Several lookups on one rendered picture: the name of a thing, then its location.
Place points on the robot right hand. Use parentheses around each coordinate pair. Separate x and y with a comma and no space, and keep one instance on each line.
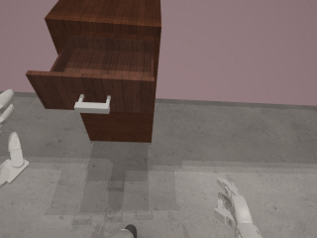
(236,210)

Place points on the robot left foot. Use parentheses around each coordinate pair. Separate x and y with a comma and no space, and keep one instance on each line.
(132,229)

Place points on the cabinet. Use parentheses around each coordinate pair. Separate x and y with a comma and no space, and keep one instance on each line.
(114,19)

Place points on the robot left hand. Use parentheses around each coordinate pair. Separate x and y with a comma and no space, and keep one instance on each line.
(10,169)

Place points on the handle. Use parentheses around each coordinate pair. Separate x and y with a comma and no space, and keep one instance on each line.
(92,107)

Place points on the robot left shin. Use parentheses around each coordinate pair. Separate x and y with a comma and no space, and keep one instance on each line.
(126,230)

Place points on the robot right forearm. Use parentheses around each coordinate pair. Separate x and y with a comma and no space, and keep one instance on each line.
(247,230)

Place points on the drawer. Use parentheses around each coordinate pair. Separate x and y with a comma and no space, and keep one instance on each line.
(97,68)

